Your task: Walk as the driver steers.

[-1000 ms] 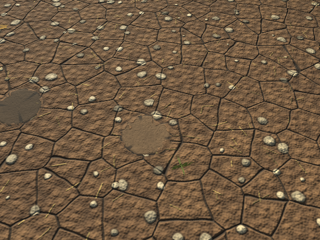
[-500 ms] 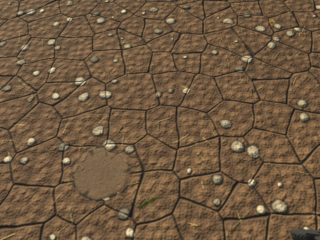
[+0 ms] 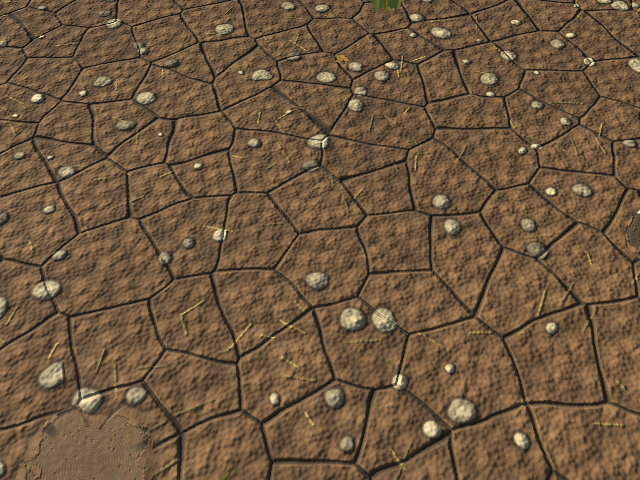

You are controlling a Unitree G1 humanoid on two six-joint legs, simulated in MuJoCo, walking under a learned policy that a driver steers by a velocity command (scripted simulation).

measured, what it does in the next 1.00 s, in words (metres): steps on the spot: right foot, then left foot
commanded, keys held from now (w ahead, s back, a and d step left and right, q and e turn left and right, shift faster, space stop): e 0.28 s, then q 0.72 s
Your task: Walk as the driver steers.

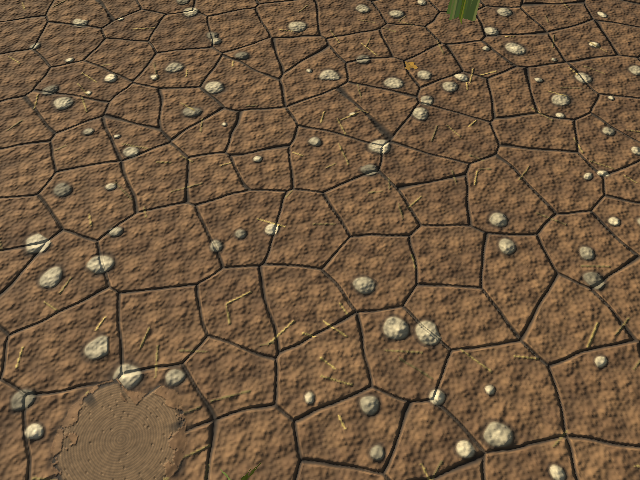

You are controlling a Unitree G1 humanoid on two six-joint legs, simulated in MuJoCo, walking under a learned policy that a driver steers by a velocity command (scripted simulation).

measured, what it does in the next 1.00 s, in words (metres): walks ahead: left foot, then right foot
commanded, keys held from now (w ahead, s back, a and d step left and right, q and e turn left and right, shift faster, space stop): q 0.16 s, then e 0.04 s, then w+e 0.26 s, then no key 0.54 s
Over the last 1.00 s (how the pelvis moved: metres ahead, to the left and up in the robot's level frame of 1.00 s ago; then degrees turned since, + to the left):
0.01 0.00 0.00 5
